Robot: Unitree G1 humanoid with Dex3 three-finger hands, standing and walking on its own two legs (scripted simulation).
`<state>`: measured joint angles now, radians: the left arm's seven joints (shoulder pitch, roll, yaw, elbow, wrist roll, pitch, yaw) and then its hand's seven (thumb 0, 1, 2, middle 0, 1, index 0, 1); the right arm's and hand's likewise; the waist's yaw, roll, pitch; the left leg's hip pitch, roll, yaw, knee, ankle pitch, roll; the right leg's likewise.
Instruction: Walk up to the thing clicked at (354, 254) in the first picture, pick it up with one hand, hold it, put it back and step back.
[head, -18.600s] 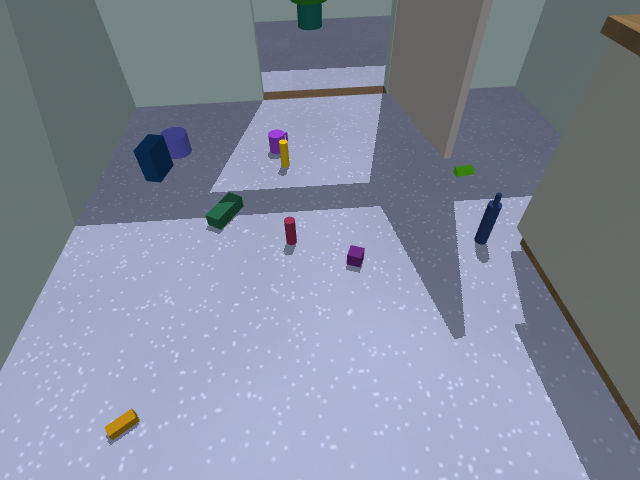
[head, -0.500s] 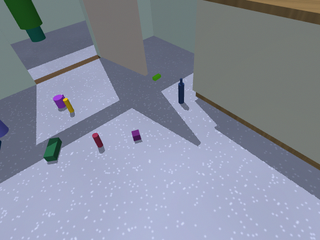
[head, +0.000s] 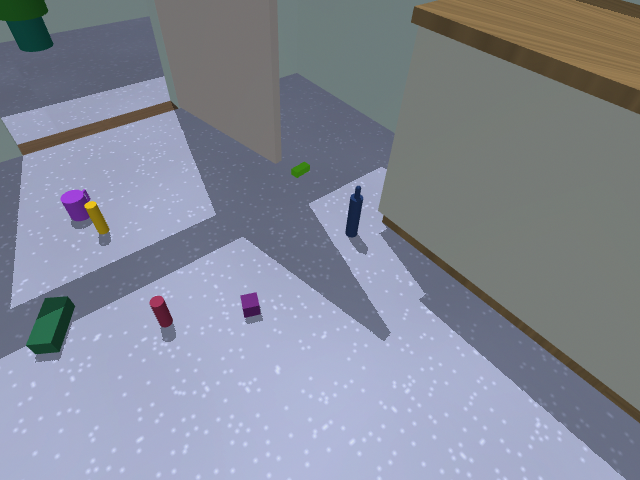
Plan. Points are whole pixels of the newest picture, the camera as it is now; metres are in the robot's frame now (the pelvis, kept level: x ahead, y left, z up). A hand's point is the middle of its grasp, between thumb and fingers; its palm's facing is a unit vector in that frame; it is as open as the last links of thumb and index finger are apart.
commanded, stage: walk up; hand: left
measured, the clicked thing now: (250, 305) +0.84 +0.26 -0.74
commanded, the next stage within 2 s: none
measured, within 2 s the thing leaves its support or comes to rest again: neither
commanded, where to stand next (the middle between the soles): +0.44 +0.00 m, yaw +0 degrees
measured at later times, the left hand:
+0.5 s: hand (176, 405) +0.27 +0.23 -0.12, palm faces -0.04 -0.92 -0.39, open 7.3 cm
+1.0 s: hand (170, 340) +0.39 +0.29 -0.15, palm faces -0.08 -0.93 -0.35, open 7.4 cm
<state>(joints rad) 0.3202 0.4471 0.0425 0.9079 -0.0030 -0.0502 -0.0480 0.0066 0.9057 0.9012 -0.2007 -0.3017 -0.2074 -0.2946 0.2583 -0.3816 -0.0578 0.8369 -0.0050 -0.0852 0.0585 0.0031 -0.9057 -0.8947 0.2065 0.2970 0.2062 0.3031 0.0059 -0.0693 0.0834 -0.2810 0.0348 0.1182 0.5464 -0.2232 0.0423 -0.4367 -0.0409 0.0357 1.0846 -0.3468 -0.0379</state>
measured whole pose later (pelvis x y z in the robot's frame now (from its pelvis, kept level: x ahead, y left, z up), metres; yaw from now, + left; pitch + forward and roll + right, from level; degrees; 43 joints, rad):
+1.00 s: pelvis +0.33 +0.01 +0.00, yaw -1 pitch -3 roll +0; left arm 0.28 0.43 0.05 0.91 0.01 -0.03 -0.04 0.00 0.91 0.90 -0.20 -0.30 -0.21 -0.29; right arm 0.32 -0.41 -0.04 0.86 -0.02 -0.06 0.03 0.00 -0.90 -0.89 0.21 0.30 0.21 0.30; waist -0.02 -0.04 0.10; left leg -0.22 0.03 0.10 0.54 -0.27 0.03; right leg -0.46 -0.07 -0.01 0.78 -0.28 -0.01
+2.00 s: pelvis +0.41 +0.00 +0.01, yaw -1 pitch -3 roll +0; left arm 0.07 0.35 0.00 1.17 0.00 -0.02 -0.01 0.00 0.91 0.90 -0.20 -0.30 -0.21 -0.29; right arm 0.05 -0.36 -0.01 1.14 -0.01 -0.02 0.01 0.00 -0.91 -0.89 0.21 0.30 0.21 0.30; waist 0.01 0.01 0.05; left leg -0.08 0.02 0.05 0.33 -0.21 -0.01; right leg -0.15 -0.03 0.00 0.35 -0.16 0.02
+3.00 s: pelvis +0.40 -0.01 +0.02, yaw -1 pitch -2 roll +0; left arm 0.08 0.35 0.00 1.14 0.00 -0.01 -0.01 0.00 0.91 0.90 -0.20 -0.30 -0.21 -0.29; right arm 0.08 -0.34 -0.01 1.14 -0.01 -0.01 0.01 0.00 -0.91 -0.89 0.21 0.30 0.21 0.30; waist 0.00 0.00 0.06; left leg -0.06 0.03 0.05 0.29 -0.18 -0.03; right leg -0.14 -0.01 0.00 0.33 -0.14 0.01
